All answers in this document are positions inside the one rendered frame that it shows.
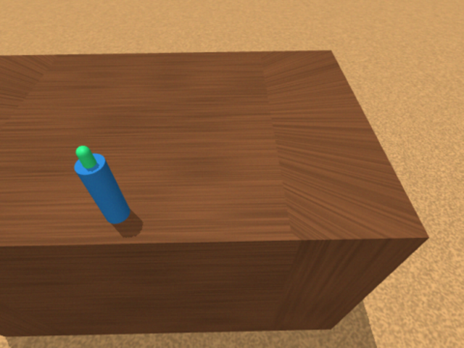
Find bottle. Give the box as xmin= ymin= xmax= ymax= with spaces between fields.
xmin=74 ymin=146 xmax=130 ymax=224

